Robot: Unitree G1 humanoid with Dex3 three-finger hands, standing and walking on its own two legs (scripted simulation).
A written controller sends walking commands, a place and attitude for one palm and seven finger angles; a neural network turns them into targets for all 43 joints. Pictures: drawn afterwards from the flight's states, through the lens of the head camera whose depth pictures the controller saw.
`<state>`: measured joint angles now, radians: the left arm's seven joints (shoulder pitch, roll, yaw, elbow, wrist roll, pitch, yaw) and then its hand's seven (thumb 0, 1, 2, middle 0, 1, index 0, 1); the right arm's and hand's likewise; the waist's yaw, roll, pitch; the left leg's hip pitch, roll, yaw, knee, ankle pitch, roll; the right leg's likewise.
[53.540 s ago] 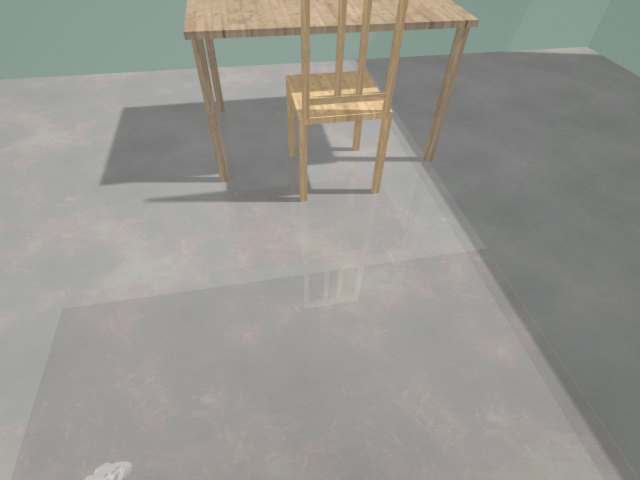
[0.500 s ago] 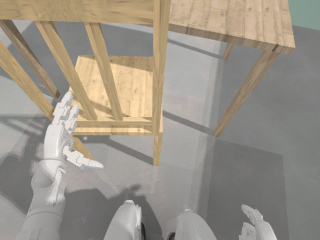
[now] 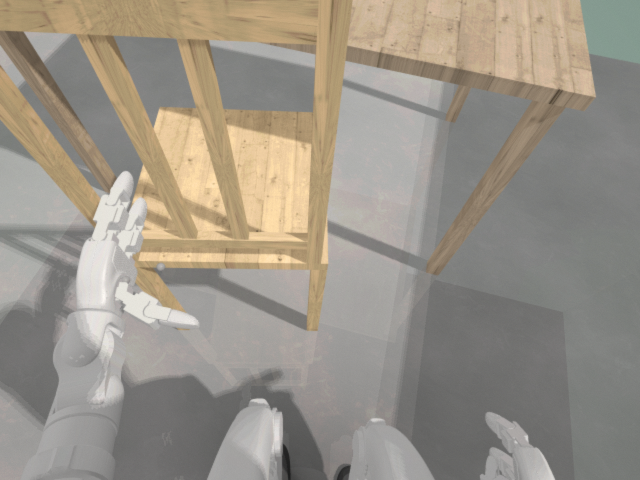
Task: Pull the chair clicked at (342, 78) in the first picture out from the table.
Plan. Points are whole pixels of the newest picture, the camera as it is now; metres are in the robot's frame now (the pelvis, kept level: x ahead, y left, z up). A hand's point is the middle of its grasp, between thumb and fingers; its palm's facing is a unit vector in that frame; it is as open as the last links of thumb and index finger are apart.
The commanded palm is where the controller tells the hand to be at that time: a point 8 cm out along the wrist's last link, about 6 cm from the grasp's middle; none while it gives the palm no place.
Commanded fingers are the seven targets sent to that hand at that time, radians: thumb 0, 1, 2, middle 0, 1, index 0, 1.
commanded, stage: push the fingers through the gap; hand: left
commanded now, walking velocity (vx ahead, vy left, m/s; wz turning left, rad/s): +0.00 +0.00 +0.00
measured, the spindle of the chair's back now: (156, 164) +0.49 +0.24 +0.05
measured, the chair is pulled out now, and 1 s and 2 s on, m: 0.12 0.12 0.12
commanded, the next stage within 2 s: hook a spindle and tug to test in 1.44 s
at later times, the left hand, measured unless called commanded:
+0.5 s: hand (175, 225) +0.42 +0.20 +0.02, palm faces +0.03 -1.00 -0.04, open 17.0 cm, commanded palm +0.39 +0.25 +0.02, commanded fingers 0.00 -0.50 0.30 -0.06 -0.08 -0.06 -0.08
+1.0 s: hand (179, 195) +0.46 +0.21 +0.03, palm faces +0.06 -1.00 -0.04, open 16.9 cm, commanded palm +0.44 +0.24 +0.02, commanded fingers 0.00 -0.50 0.30 -0.06 -0.08 -0.06 -0.08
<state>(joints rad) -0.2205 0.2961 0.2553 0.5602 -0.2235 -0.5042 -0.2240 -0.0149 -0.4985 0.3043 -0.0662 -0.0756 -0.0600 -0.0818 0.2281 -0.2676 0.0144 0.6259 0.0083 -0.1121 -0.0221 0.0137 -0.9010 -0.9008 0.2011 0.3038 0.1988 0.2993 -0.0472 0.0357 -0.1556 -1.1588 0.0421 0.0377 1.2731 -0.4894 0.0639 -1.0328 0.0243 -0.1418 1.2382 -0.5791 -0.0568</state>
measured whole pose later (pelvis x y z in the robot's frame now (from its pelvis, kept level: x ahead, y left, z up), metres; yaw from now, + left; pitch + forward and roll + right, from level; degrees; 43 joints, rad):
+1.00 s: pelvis +0.00 +0.01 -0.01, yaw -1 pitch +25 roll -5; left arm -0.67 0.41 0.36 0.99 -0.13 -0.53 -0.21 -0.01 -0.50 0.30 -0.07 -0.08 -0.06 -0.08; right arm 0.28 -0.27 0.02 0.66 -0.02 -0.01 0.01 0.01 -0.90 -0.90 0.20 0.30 0.20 0.30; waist -0.12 0.04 -0.15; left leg -1.26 0.05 0.04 1.31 -0.49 0.07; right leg -1.13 0.03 -0.14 1.27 -0.58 -0.05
